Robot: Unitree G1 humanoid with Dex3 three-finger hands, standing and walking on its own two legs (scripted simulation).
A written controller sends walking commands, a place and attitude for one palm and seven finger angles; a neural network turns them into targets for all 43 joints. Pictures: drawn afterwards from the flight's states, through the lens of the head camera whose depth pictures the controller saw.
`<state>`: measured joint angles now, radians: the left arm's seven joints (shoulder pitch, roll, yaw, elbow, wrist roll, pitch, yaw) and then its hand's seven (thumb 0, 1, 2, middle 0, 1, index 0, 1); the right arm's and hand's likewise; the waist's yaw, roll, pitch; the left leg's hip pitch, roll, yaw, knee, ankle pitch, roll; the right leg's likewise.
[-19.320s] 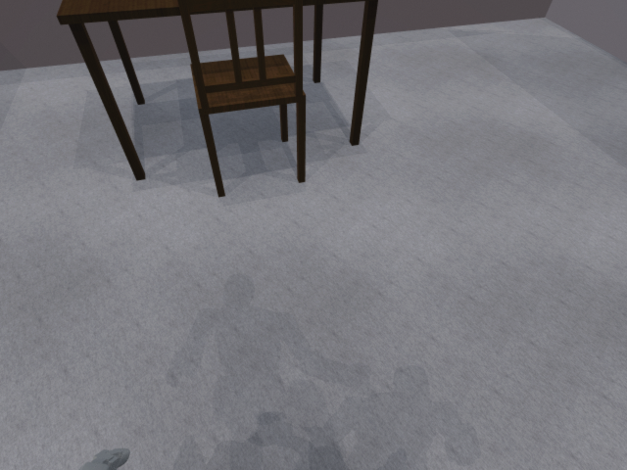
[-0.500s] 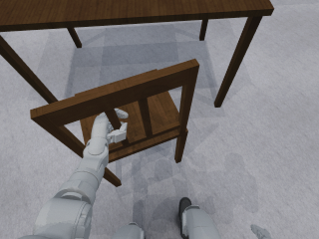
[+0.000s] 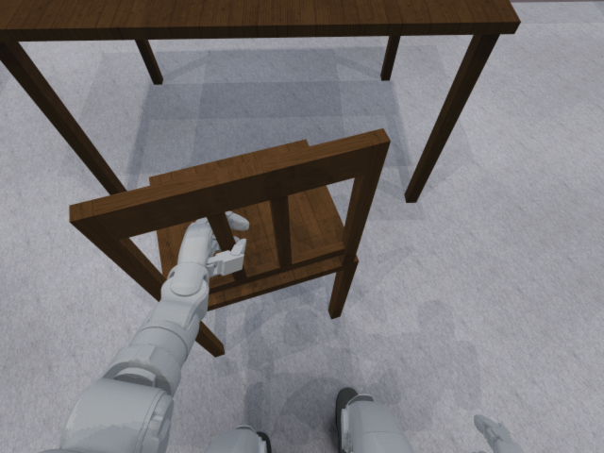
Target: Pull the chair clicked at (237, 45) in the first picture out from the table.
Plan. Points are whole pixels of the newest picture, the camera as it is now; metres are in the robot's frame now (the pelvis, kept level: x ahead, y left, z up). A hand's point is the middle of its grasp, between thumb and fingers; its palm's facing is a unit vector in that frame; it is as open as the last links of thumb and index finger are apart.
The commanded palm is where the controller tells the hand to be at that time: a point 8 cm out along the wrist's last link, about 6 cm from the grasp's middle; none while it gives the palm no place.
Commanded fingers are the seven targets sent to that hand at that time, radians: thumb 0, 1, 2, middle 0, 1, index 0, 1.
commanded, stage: step backward, pulling the chair out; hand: left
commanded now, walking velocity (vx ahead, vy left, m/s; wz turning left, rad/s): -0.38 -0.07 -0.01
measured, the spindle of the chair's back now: (229, 247) +0.42 +0.12 -0.09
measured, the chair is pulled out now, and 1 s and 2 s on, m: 0.29 0.35 0.54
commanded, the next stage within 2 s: none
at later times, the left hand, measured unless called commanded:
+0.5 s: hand (232, 272) +0.36 +0.10 -0.05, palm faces -0.03 -0.97 -0.22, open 5.5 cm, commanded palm +0.35 +0.15 -0.05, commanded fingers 0.00 0.90 0.90 -0.50 -1.45 -0.50 -1.45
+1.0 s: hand (227, 288) +0.33 +0.11 -0.05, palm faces -0.05 -0.98 -0.19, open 5.4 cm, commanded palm +0.32 +0.16 -0.05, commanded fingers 0.00 0.90 0.90 -0.50 -1.45 -0.50 -1.45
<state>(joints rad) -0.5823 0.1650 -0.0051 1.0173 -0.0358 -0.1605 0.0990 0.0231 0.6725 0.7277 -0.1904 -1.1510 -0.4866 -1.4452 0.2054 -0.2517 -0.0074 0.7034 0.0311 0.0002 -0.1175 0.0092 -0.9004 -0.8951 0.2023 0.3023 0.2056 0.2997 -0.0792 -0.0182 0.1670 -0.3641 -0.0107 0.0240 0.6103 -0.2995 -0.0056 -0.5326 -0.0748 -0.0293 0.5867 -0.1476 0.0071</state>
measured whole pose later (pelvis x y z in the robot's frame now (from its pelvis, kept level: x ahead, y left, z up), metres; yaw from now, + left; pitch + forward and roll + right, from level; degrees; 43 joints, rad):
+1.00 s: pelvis -0.06 +0.00 +0.01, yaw -2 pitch +3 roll +0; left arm -0.63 0.17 0.06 1.09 -0.02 -0.19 0.10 0.04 0.66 0.74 -0.19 -1.15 -0.50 -1.45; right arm 0.16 -0.22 0.01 0.75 0.02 -0.02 -0.10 0.01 -0.90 -0.89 0.21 0.30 0.21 0.30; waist -0.07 0.02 0.20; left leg -0.43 0.03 -0.04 0.75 -0.41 -0.05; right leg -0.38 -0.03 -0.05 0.50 -0.18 0.00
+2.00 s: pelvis -0.25 -0.02 +0.01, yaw -4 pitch +1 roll +0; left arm -0.59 0.22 0.12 1.11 -0.03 -0.22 0.08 0.04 0.63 0.76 -0.21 -1.11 -0.48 -1.45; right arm 0.15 -0.21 0.00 0.78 0.03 -0.01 -0.07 0.00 -0.91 -0.89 0.21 0.30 0.21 0.30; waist -0.05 0.07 0.23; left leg -0.45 0.06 -0.06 0.84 -0.42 -0.06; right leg -0.29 0.00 -0.02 0.48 -0.22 -0.01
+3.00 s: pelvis -0.35 +0.02 +0.01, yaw -3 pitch -1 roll +0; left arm -0.27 0.13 -0.07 0.91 -0.01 -0.13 0.10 0.06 0.65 0.77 -0.13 -1.19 -0.50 -1.44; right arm 0.23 -0.23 0.01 0.70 0.02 0.02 -0.11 0.01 -0.90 -0.90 0.20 0.30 0.20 0.30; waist -0.04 0.02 0.05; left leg -0.18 0.03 0.04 0.48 -0.27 -0.02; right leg -0.22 -0.04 -0.02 0.48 -0.24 0.02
